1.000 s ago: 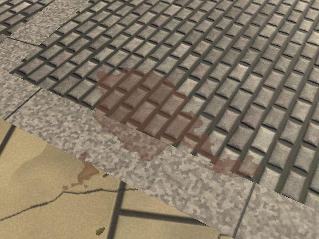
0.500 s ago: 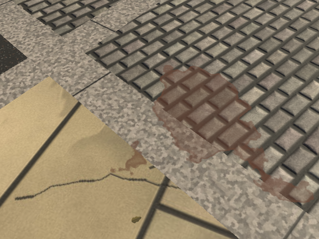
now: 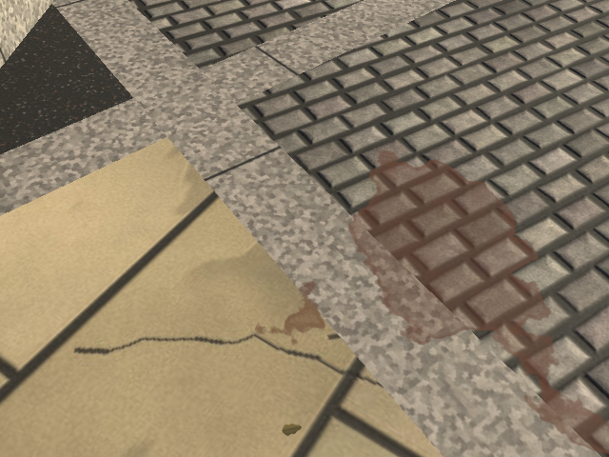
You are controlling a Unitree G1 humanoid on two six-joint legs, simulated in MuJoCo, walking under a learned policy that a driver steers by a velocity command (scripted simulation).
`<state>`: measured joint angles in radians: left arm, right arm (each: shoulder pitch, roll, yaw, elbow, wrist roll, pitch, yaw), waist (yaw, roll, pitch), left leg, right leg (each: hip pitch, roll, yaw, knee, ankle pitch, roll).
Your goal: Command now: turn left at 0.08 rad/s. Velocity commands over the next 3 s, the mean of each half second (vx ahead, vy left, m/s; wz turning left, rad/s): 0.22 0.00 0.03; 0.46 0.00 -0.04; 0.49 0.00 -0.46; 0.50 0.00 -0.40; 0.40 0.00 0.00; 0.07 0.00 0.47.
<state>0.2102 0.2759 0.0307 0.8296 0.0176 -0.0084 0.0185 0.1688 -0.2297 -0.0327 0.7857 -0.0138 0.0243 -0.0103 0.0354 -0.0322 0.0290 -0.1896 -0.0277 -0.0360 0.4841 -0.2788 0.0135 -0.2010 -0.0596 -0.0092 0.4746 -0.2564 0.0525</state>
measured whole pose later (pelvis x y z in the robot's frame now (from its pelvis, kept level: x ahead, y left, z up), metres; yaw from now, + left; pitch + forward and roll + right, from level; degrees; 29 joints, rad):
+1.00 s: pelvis +0.37 -0.02 -0.01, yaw -3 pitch +1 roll +1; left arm 0.37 0.27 0.04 0.92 -0.04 -0.07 0.01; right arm 0.10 -0.26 -0.05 0.82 0.00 -0.10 0.03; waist 0.02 -0.03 0.06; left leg -0.34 -0.04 0.10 0.47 -0.14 0.06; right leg -0.32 -0.03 0.06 1.18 -0.38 -0.04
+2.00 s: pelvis +0.95 -0.16 -0.01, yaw -30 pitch +2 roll +1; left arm 0.36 0.29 0.05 0.75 -0.02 -0.05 0.01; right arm 0.14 -0.28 -0.05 0.77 0.01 -0.12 0.04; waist 0.02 -0.02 0.01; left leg -0.40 -0.04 0.02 0.53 -0.16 0.04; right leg -0.29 0.06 0.13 1.10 -0.47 -0.04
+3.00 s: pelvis +1.22 -0.30 +0.00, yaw -11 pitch +2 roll -3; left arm 0.07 0.32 0.09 0.78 0.01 0.02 0.04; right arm 0.22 -0.30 -0.07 0.69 0.00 0.02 -0.02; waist -0.02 -0.03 0.04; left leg -0.32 -0.01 -0.04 0.50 -0.21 0.05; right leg -0.55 0.00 0.01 1.08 -0.42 0.05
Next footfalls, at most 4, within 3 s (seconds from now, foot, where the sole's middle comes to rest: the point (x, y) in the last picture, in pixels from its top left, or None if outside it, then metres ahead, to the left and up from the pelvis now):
0.38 right None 0.11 -0.14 -0.78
0.88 left None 0.48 0.07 -0.78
1.40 right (403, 361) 0.75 -0.21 -0.78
1.90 left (366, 250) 1.10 -0.13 -0.78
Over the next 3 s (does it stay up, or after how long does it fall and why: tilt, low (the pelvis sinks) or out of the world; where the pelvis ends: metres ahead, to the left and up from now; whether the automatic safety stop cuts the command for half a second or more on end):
stays up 1.22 -0.30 0.00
